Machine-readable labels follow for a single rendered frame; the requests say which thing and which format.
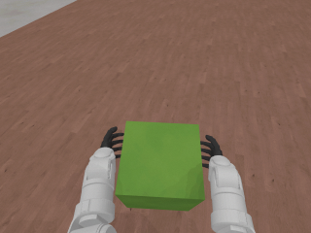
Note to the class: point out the carton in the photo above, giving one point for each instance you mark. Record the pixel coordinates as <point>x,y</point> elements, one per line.
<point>160,166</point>

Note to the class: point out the robot right hand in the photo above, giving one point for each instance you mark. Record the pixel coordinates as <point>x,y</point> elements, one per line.
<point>214,149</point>

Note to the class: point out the robot left hand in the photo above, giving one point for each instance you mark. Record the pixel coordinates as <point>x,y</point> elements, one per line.
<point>108,143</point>

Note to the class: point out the robot left upper arm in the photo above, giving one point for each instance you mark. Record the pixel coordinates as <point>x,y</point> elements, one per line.
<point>98,228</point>

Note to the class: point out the left robot forearm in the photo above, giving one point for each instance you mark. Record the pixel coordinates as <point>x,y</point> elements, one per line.
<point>96,203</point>

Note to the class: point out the right robot forearm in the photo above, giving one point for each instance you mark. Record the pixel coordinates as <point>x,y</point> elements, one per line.
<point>228,198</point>

